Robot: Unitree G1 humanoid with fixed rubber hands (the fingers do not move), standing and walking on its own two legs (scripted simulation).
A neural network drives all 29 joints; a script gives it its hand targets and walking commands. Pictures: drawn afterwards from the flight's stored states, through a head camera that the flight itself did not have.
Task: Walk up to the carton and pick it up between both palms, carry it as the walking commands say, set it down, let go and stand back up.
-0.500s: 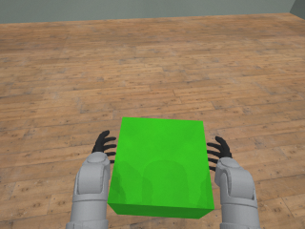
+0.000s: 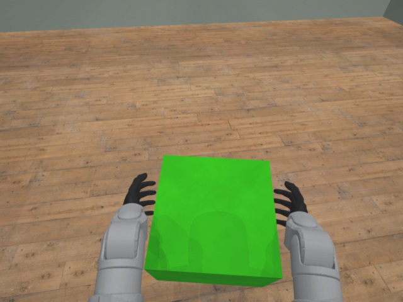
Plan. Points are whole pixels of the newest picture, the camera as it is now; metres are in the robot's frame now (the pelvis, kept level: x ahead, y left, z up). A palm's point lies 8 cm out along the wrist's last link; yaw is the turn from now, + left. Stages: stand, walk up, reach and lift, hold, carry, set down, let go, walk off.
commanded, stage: carry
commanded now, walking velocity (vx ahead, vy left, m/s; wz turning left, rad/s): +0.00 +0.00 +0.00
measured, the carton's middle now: (212, 220) +0.32 -0.01 -0.04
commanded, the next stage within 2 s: hold in 0.56 s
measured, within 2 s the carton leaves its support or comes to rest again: neither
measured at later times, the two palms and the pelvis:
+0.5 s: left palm (132, 208) +0.29 +0.16 +0.05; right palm (293, 213) +0.29 -0.16 +0.05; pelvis +0.01 +0.00 +0.00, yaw +0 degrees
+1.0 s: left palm (134, 213) +0.28 +0.15 +0.05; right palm (297, 216) +0.29 -0.17 +0.04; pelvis -0.01 -0.01 +0.01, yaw +2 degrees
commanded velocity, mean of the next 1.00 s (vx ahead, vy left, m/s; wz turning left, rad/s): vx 0.00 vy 0.00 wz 0.00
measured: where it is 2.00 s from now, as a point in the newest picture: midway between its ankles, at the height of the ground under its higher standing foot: outside the picture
